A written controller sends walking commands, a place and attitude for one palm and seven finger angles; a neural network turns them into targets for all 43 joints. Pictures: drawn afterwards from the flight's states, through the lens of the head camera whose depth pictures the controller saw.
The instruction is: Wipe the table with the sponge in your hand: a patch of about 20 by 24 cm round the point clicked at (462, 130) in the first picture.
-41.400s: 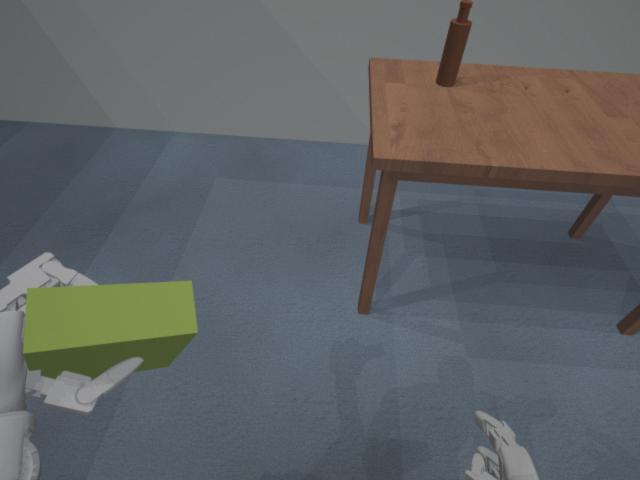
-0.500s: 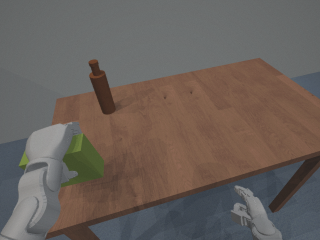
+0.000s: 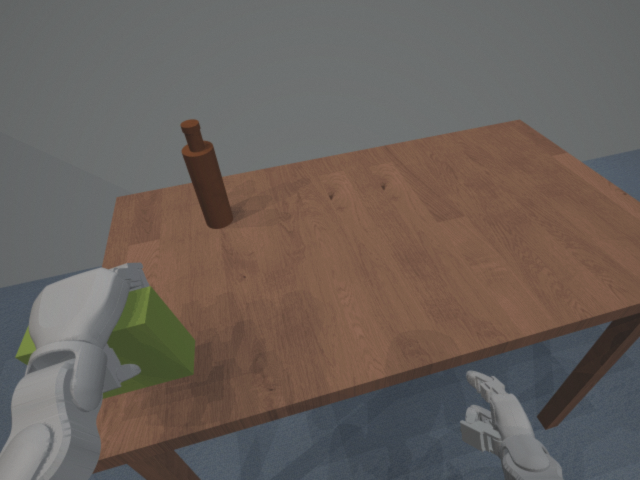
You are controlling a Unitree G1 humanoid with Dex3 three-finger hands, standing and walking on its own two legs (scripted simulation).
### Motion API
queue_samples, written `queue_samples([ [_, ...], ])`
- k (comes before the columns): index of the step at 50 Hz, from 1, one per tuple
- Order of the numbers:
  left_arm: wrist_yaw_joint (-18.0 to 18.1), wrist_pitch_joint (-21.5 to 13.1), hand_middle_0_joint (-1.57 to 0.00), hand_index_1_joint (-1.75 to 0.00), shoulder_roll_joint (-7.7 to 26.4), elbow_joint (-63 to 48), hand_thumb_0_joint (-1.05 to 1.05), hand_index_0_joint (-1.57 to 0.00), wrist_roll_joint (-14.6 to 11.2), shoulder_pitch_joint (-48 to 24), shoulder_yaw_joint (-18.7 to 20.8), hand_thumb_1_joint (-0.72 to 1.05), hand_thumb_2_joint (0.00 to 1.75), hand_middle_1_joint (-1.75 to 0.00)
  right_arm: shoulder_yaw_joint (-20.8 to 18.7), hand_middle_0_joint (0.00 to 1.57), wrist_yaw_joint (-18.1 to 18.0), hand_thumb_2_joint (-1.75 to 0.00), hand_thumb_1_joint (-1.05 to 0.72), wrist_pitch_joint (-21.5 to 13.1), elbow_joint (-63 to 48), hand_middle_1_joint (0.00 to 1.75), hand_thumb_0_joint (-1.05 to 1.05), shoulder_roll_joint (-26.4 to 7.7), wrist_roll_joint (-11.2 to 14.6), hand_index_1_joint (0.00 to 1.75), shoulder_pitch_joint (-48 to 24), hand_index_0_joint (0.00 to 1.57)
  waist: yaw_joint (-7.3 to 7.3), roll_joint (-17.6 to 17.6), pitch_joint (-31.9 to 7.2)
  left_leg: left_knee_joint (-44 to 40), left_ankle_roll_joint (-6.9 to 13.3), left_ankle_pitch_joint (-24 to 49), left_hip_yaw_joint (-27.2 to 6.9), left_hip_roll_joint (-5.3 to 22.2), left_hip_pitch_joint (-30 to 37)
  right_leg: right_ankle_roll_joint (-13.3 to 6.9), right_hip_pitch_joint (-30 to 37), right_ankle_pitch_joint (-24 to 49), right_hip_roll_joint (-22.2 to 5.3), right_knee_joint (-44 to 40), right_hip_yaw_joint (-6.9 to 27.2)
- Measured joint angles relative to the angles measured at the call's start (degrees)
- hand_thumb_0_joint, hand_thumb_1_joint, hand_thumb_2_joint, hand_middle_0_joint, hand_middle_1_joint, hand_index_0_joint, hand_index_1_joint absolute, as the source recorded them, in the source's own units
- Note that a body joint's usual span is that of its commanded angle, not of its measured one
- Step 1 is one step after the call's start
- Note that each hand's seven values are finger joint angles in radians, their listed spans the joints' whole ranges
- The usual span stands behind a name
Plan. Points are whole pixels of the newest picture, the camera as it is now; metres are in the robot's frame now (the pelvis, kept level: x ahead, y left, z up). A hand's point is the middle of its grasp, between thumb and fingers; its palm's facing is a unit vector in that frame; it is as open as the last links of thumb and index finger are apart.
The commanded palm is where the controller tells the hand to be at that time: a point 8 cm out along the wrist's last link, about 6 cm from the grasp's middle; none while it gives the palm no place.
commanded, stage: bring the sponge back beside the body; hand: left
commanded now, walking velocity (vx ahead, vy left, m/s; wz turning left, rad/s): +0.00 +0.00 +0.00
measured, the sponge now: (126, 355) +0.21 +0.28 +0.07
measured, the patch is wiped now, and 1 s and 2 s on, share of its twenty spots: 0.95 0.95 0.95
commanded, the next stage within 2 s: step back with the hand held close in 0.88 s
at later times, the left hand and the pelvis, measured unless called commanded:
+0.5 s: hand (98, 354) +0.19 +0.28 +0.11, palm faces +0.10 -0.15 -0.98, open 9.3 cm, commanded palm +0.15 +0.28 +0.18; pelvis +0.00 +0.00 +0.00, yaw +0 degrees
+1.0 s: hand (102, 359) +0.18 +0.28 +0.11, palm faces +0.09 -0.16 -0.98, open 9.3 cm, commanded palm +0.15 +0.28 +0.17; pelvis -0.01 +0.00 +0.00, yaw +0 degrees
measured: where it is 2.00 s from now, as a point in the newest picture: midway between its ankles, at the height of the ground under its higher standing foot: outside the picture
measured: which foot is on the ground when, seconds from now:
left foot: down 0.00-1.00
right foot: down 0.00-1.00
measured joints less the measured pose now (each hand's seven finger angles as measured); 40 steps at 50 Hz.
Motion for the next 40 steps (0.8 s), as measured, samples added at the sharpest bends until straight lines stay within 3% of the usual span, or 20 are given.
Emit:
queue_samples([
  [7, -0.1, 0.6, -0.79, -1.41, 0.0, -0.2, -0.01, -0.84, -0.5, 1.4, 0.9, -0.48, 1.08, -1.42, 0.1, 0.2, 0.0, -0.9, -0.91, -0.1, -0.2, 0.3, 0.01, -0.1, 0.1, 0.3, -0.2, 0.19, 0.18, -0.1, 0.3, 0.3, -0.1, 0.0, 0.0, 0.1, -0.3, -0.1, -0.2, 0.1, 0.1, 0.1, -0.1],
  [18, 0.8, -1.8, -0.79, -1.41, 0.3, -3.5, -0.01, -0.84, -0.3, 5.4, 1.1, -0.48, 1.08, -1.42, -0.2, 0.2, 0.0, -0.9, -0.91, -0.6, -0.3, 0.3, 0.01, 0.2, -0.3, 0.3, 0.3, 0.19, 0.46, -0.1, 0.1, 0.8, -0.1, -0.3, 0.1, 0.2, 0.1, -0.1, 0.2, 0.0, 0.2, 0.3, 0.1],
  [28, 0.9, -1.2, -0.79, -1.41, -0.2, -4.6, -0.01, -0.84, -1.1, 7.4, 2.0, -0.48, 1.08, -1.42, -0.3, 0.2, 0.3, -0.9, -0.91, -0.6, -0.5, 0.3, 0.01, 0.1, -0.2, 0.3, 0.3, 0.19, 0.49, 0.1, 0.1, 1.0, 0.0, -0.2, 0.0, 0.2, 0.0, 0.0, 0.3, 0.2, 0.2, 0.4, 0.0],
  [40, 1.6, -2.4, -0.79, -1.41, 0.1, -3.5, -0.01, -0.84, -0.7, 6.9, 2.0, -0.48, 1.08, -1.42, 0.0, 0.2, 0.0, -0.9, -0.91, -1.1, -0.5, 0.3, 0.01, 0.5, -0.3, 0.3, 0.1, 0.19, 0.54, -0.2, 0.4, 1.0, -0.2, 0.0, -0.1, 0.3, 0.2, -0.2, 0.6, 0.5, 0.3, 0.1, -0.1],
])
